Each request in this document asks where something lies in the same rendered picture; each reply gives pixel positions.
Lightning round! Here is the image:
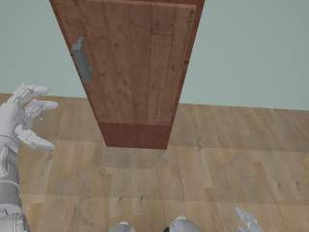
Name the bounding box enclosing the robot right shin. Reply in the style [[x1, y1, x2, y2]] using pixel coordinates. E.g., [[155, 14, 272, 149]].
[[175, 216, 186, 221]]

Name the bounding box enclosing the robot left upper arm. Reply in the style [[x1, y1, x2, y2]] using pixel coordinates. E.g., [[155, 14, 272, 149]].
[[0, 213, 31, 232]]

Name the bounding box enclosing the right robot thigh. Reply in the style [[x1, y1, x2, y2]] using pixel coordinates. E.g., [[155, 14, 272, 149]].
[[169, 219, 203, 232]]

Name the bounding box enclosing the robot left forearm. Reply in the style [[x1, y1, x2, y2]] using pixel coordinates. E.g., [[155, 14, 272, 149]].
[[0, 134, 22, 218]]

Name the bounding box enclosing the robot right hand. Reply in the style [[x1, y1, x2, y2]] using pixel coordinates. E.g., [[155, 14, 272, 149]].
[[235, 208, 266, 232]]

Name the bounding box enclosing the handle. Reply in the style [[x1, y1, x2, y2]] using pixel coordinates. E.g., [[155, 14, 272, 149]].
[[70, 37, 93, 83]]

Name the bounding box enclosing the cupboard door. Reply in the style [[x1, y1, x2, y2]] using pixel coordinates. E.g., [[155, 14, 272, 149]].
[[53, 0, 196, 126]]

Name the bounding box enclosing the robot left hand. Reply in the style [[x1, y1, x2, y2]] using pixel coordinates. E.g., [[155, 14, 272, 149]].
[[0, 83, 59, 150]]

